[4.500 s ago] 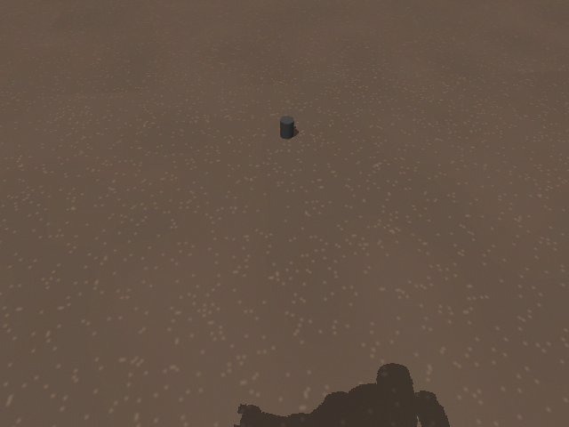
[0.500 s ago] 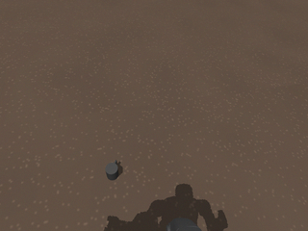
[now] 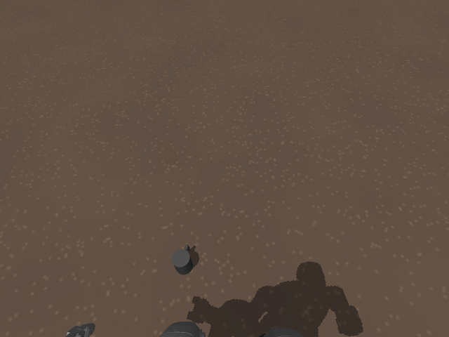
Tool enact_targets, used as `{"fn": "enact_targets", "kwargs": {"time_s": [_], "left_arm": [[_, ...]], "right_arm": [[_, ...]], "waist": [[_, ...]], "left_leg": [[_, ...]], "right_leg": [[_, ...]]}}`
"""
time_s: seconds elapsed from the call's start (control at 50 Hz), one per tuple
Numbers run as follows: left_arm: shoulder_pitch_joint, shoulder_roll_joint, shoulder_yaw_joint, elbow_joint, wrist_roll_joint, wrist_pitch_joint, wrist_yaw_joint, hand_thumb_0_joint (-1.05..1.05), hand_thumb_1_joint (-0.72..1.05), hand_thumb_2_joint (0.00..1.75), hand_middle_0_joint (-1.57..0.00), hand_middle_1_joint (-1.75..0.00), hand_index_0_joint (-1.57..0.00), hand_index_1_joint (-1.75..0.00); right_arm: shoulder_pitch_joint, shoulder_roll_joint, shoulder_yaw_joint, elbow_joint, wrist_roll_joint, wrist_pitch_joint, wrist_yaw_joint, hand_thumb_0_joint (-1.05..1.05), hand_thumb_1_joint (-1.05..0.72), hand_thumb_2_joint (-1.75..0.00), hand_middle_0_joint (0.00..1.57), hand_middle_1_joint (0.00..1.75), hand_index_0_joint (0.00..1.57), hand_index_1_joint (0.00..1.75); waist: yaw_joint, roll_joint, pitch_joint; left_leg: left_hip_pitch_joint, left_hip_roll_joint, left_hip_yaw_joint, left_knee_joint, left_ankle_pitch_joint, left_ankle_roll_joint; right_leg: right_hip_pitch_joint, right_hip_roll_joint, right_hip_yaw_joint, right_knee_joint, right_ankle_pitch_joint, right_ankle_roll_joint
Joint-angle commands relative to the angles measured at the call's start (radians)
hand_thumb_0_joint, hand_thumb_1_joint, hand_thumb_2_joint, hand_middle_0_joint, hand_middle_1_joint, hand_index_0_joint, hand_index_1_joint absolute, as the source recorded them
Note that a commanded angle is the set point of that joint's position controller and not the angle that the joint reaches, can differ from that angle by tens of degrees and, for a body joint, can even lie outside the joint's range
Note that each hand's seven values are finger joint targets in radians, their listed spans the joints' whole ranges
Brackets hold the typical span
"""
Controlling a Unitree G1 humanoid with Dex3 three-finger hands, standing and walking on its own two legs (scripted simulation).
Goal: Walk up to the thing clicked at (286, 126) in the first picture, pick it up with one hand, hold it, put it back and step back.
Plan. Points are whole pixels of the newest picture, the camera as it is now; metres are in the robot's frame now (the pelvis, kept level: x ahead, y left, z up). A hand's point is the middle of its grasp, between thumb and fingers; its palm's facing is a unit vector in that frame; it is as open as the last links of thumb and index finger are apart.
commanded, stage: walk up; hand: left
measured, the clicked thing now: (184, 258) +0.49 +0.22 -0.71
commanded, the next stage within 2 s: stand in 1.70 s
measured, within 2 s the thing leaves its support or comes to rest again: neither
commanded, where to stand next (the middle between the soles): +0.09 +0.01 m, yaw +0 degrees
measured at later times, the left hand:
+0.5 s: hand out of the picture +0.09 +0.27 -0.15, palm faces +0.00 -0.94 -0.33, open 7.4 cm
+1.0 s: hand (108, 336) +0.14 +0.25 -0.14, palm faces -0.02 -0.95 -0.32, open 7.4 cm
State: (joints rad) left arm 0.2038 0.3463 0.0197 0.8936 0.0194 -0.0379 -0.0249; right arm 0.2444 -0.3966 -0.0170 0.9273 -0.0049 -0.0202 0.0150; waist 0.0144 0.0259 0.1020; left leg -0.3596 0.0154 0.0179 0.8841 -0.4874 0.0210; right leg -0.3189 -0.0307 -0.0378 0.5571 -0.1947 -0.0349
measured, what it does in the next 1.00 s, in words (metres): steps on the spot: left foot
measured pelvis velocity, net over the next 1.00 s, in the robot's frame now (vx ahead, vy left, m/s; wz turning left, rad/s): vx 0.05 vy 0.00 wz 0.01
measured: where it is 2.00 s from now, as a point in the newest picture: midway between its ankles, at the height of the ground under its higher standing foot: outside the picture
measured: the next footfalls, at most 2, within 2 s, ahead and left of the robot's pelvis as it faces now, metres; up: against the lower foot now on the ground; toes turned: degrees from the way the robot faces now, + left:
left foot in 0.12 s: +0.08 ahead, +0.13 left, +0.00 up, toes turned +2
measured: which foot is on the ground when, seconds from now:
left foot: up 0.00-0.10, down 0.12-1.00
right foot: down 0.00-1.00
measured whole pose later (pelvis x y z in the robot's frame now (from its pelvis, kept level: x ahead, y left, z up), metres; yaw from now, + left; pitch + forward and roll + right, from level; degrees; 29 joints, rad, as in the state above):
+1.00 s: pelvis +0.05 +0.00 +0.01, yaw +0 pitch -2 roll +0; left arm 0.09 0.34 0.01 1.13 0.00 -0.02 -0.01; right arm 0.11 -0.37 -0.01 1.13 -0.01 -0.02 0.01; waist -0.01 0.00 0.05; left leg -0.12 0.04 0.03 0.38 -0.22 -0.02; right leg -0.13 -0.01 -0.01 0.38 -0.21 0.00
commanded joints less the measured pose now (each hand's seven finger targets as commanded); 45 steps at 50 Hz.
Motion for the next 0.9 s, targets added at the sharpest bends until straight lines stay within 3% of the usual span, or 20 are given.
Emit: {"fn": "enact_targets", "kwargs": {"time_s": [0.0,0.04,0.06,0.08,0.1,0.12,0.14,0.16,0.18,0.22,0.26,0.32,0.34,0.36,0.38,0.42,0.46,0.54,0.7,0.88], "left_arm": [[-0.01,0.28,0.076,-0.064,0.009,-0.004,0.019,0.0,0.9,0.9,-0.2,-0.3,-0.2,-0.3],[-0.04,0.28,0.073,-0.065,0.005,0.007,0.014,0.0,0.9,0.9,-0.2,-0.3,-0.2,-0.3],[-0.079,0.276,0.07,-0.066,-0.002,0.016,0.01,0.0,0.9,0.9,-0.2,-0.3,-0.2,-0.3],[-0.075,0.24,0.059,-0.064,-0.008,0.024,0.009,0.0,0.9,0.9,-0.2,-0.3,-0.2,-0.3],[-0.072,0.207,0.044,-0.057,-0.015,0.03,0.009,0.0,0.9,0.9,-0.2,-0.3,-0.2,-0.3],[-0.053,0.167,0.032,-0.051,-0.023,0.035,0.007,0.0,0.9,0.9,-0.2,-0.3,-0.2,-0.3],[-0.044,0.198,0.04,-0.022,-0.024,0.043,0.01,0.0,0.9,0.9,-0.2,-0.3,-0.2,-0.3],[-0.039,0.252,0.061,0.005,-0.016,0.045,0.013,0.0,0.9,0.9,-0.2,-0.3,-0.2,-0.3],[-0.024,0.249,0.061,0.022,-0.018,0.042,0.009,0.0,0.9,0.9,-0.2,-0.3,-0.2,-0.3],[-0.033,0.216,0.052,0.044,-0.021,0.031,0.006,0.0,0.9,0.9,-0.2,-0.3,-0.2,-0.3],[-0.033,0.215,0.049,0.065,-0.02,0.023,0.012,0.0,0.9,0.9,-0.2,-0.3,-0.2,-0.3],[-0.026,0.224,0.042,0.101,-0.014,0.007,0.028,0.0,0.9,0.9,-0.2,-0.3,-0.2,-0.3],[-0.044,0.243,0.04,0.101,-0.014,0.004,0.029,0.0,0.9,0.9,-0.2,-0.3,-0.2,-0.3],[-0.064,0.247,0.036,0.102,-0.019,0.004,0.026,0.0,0.9,0.9,-0.2,-0.3,-0.2,-0.3],[-0.088,0.245,0.03,0.098,-0.022,0.007,0.022,0.0,0.9,0.9,-0.2,-0.3,-0.2,-0.3],[-0.09,0.229,0.023,0.119,-0.023,0.012,0.017,0.0,0.9,0.9,-0.2,-0.3,-0.2,-0.3],[-0.087,0.226,0.019,0.14,-0.021,0.009,0.018,0.0,0.9,0.9,-0.2,-0.3,-0.2,-0.3],[-0.116,0.241,0.024,0.153,-0.018,-0.002,0.021,0.0,0.9,0.9,-0.2,-0.3,-0.2,-0.3],[-0.155,0.229,0.026,0.164,-0.017,-0.003,0.026,0.0,0.9,0.9,-0.2,-0.3,-0.2,-0.3],[-0.156,0.225,0.029,0.17,-0.013,0.0,0.028,0.0,0.9,0.9,-0.2,-0.3,-0.2,-0.3]], "right_arm": [[0.078,-0.168,-0.058,-0.016,-0.013,-0.025,-0.012,0.0,-0.9,-0.9,0.2,0.3,0.2,0.3],[0.073,-0.166,-0.06,0.007,-0.014,-0.031,-0.015,0.0,-0.9,-0.9,0.2,0.3,0.2,0.3],[0.115,-0.165,-0.063,0.034,-0.018,-0.036,-0.019,0.0,-0.9,-0.9,0.2,0.3,0.2,0.3],[0.107,-0.174,-0.067,0.043,-0.022,-0.04,-0.024,0.0,-0.9,-0.9,0.2,0.3,0.2,0.3],[0.1,-0.199,-0.072,0.043,-0.03,-0.043,-0.029,0.0,-0.9,-0.9,0.2,0.3,0.2,0.3],[0.054,-0.243,-0.077,0.026,-0.038,-0.048,-0.032,0.0,-0.9,-0.9,0.2,0.3,0.2,0.3],[-0.033,-0.297,-0.078,-0.003,-0.029,-0.051,-0.033,0.0,-0.9,-0.9,0.2,0.3,0.2,0.3],[-0.1,-0.312,-0.081,-0.011,-0.023,-0.048,-0.03,0.0,-0.9,-0.9,0.2,0.3,0.2,0.3],[-0.125,-0.27,-0.067,-0.008,-0.025,-0.049,-0.03,0.0,-0.9,-0.9,0.2,0.3,0.2,0.3],[-0.093,-0.219,-0.047,0.008,-0.026,-0.06,-0.03,0.0,-0.9,-0.9,0.2,0.3,0.2,0.3],[-0.075,-0.243,-0.052,0.022,-0.019,-0.06,-0.024,0.0,-0.9,-0.9,0.2,0.3,0.2,0.3],[-0.095,-0.209,-0.042,0.021,0.003,-0.044,-0.024,0.0,-0.9,-0.9,0.2,0.3,0.2,0.3],[-0.085,-0.199,-0.039,0.023,0.007,-0.042,-0.026,0.0,-0.9,-0.9,0.2,0.3,0.2,0.3],[-0.078,-0.195,-0.038,0.03,0.01,-0.041,-0.027,0.0,-0.9,-0.9,0.2,0.3,0.2,0.3],[-0.078,-0.199,-0.039,0.04,0.007,-0.04,-0.028,0.0,-0.9,-0.9,0.2,0.3,0.2,0.3],[-0.133,-0.221,-0.047,0.052,0.001,-0.034,-0.027,0.0,-0.9,-0.9,0.2,0.3,0.2,0.3],[-0.163,-0.21,-0.039,0.058,0.0,-0.032,-0.025,0.0,-0.9,-0.9,0.2,0.3,0.2,0.3],[-0.148,-0.19,-0.033,0.083,0.003,-0.031,-0.023,0.0,-0.9,-0.9,0.2,0.3,0.2,0.3],[-0.176,-0.179,-0.035,0.118,-0.005,-0.023,-0.018,0.0,-0.9,-0.9,0.2,0.3,0.2,0.3],[-0.192,-0.174,-0.033,0.133,-0.007,-0.022,-0.02,0.0,-0.9,-0.9,0.2,0.3,0.2,0.3]], "waist": [[0.005,-0.217,-0.09],[-0.006,-0.2,-0.1],[-0.035,-0.177,-0.112],[-0.034,-0.127,-0.104],[-0.042,-0.038,-0.088],[-0.02,0.1,-0.07],[-0.011,0.157,-0.02],[-0.002,0.124,0.035],[0.02,0.088,0.048],[0.009,0.117,-0.019],[0.001,0.158,-0.085],[0.011,0.102,-0.164],[-0.006,0.074,-0.193],[-0.017,0.055,-0.2],[-0.022,0.045,-0.181],[-0.008,0.037,-0.137],[0.0,0.001,-0.121],[-0.022,-0.068,-0.105],[-0.022,-0.081,-0.119],[-0.015,-0.038,-0.138]], "left_leg": [[0.006,0.006,0.009,-0.167,0.063,-0.014],[0.092,-0.008,0.031,-0.274,0.129,-0.011],[0.188,-0.009,0.04,-0.351,0.224,-0.007],[0.249,-0.009,0.017,-0.391,0.243,-0.003],[0.268,0.043,-0.082,-0.467,0.219,0.01],[0.223,0.181,-0.318,-0.59,0.009,0.051],[0.028,0.322,-0.5,-0.739,-0.273,0.128],[-0.095,0.342,-0.483,-0.741,-0.299,0.181],[-0.094,0.284,-0.39,-0.703,-0.203,0.16],[0.084,0.196,-0.257,-0.607,0.165,0.103],[0.158,0.193,-0.213,-0.528,0.397,0.099],[0.166,0.147,-0.119,-0.424,0.605,0.045],[0.16,0.12,-0.1,-0.428,0.559,0.029],[0.165,0.107,-0.1,-0.46,0.439,0.023],[0.156,0.107,-0.109,-0.508,0.335,0.022],[0.158,0.127,-0.138,-0.539,0.232,0.037],[0.156,0.124,-0.126,-0.523,0.27,0.039],[0.204,0.09,-0.077,-0.485,0.361,0.02],[0.246,0.092,-0.064,-0.526,0.385,0.011],[0.254,0.103,-0.058,-0.555,0.418,0.007]], "right_leg": [[0.068,-0.182,0.223,-0.254,-0.143,-0.161],[0.014,-0.179,0.202,-0.223,-0.212,-0.147],[-0.057,-0.186,0.187,-0.185,-0.258,-0.128],[-0.124,-0.167,0.177,-0.149,-0.309,-0.098],[-0.185,-0.131,0.147,-0.092,-0.359,-0.06],[-0.229,-0.054,0.096,0.019,-0.332,-0.015],[-0.138,0.007,0.046,0.162,-0.282,0.016],[-0.04,-0.032,0.085,0.232,-0.27,0.014],[-0.008,-0.041,0.094,0.2,-0.243,0.012],[-0.034,-0.022,0.084,0.082,-0.204,0.008],[0.029,-0.007,0.05,-0.002,-0.182,0.013],[0.199,-0.03,0.077,-0.149,0.109,0.008],[0.22,-0.054,0.109,-0.12,0.202,-0.002],[0.21,-0.068,0.116,-0.1,0.183,-0.01],[0.189,-0.067,0.109,-0.089,0.129,-0.004],[0.15,-0.045,0.081,-0.108,0.004,0.004],[0.156,-0.061,0.101,-0.156,0.034,-0.002],[0.132,-0.098,0.145,-0.198,0.136,-0.015],[0.151,-0.094,0.14,-0.244,0.11,0.001],[0.202,-0.091,0.128,-0.24,0.167,0.004]]}}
